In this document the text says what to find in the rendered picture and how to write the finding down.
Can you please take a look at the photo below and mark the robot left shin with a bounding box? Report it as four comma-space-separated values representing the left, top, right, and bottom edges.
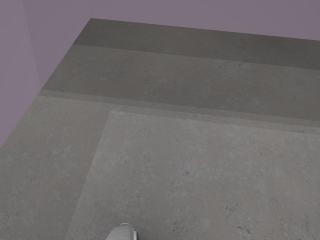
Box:
120, 223, 132, 228

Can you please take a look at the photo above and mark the left robot thigh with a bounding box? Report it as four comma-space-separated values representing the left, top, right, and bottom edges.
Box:
105, 225, 137, 240

